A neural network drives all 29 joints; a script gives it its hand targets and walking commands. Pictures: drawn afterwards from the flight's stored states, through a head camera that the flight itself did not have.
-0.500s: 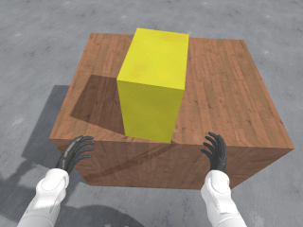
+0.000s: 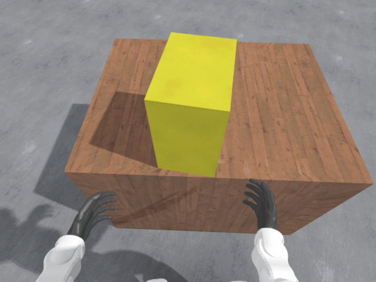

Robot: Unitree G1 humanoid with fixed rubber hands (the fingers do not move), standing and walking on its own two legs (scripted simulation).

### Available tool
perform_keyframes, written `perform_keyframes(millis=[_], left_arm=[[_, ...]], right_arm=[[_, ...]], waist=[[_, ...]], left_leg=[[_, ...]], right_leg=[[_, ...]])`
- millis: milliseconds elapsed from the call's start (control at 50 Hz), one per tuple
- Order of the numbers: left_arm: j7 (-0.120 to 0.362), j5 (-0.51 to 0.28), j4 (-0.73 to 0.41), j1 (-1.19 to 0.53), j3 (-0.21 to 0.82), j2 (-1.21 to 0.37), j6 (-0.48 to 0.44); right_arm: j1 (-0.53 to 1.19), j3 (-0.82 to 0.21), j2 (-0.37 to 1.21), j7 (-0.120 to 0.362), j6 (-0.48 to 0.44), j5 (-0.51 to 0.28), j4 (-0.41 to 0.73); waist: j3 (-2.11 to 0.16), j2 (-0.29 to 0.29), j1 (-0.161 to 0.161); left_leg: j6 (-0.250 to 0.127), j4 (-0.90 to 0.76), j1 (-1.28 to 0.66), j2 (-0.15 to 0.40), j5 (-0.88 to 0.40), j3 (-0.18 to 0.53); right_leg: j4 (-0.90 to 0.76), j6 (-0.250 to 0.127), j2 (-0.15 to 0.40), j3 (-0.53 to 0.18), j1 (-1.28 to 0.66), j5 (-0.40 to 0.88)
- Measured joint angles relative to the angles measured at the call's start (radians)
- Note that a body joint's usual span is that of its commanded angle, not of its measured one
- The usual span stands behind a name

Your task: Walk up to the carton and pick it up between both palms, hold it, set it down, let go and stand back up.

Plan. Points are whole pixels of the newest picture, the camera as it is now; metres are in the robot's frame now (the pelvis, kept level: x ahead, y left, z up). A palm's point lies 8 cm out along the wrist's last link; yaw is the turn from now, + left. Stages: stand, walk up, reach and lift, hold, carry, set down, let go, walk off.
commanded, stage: set down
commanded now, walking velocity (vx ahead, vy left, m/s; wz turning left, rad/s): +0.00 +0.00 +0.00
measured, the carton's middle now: (193, 109) +0.52 -0.02 +0.01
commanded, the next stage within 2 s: let go in 1.26 s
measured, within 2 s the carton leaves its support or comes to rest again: neither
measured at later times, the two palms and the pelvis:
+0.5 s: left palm (96, 256) +0.18 +0.20 -0.07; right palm (283, 232) +0.21 -0.20 -0.06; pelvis +0.01 -0.02 +0.00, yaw +0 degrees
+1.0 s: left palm (101, 269) +0.16 +0.19 -0.07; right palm (300, 248) +0.18 -0.23 -0.07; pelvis +0.00 -0.04 +0.01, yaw +0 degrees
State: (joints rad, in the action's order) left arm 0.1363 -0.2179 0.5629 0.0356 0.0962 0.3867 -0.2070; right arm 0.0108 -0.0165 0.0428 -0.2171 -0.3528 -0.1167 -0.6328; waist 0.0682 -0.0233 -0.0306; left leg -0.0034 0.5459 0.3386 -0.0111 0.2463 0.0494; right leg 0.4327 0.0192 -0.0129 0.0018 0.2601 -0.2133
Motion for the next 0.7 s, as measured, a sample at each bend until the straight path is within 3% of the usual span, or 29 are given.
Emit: perform_keyframes(millis=[280, 700], left_arm=[[-0.020, 0.072, -0.023, 0.092, 0.000, -0.059, 0.072], [-0.097, 0.146, -0.045, 0.174, 0.000, -0.072, 0.183]], right_arm=[[-0.038, 0.000, -0.014, 0.054, 0.003, 0.052, -0.043], [-0.075, 0.000, -0.105, 0.165, 0.061, 0.098, -0.111]], waist=[[0.002, 0.010, 0.000], [-0.006, 0.021, 0.000]], left_leg=[[0.000, -0.048, -0.090, 0.001, -0.001, 0.000], [0.008, -0.113, -0.134, 0.001, -0.035, 0.000]], right_leg=[[0.000, -0.012, 0.000, 0.000, -0.067, -0.023], [0.000, -0.030, 0.001, 0.000, -0.080, -0.022]])
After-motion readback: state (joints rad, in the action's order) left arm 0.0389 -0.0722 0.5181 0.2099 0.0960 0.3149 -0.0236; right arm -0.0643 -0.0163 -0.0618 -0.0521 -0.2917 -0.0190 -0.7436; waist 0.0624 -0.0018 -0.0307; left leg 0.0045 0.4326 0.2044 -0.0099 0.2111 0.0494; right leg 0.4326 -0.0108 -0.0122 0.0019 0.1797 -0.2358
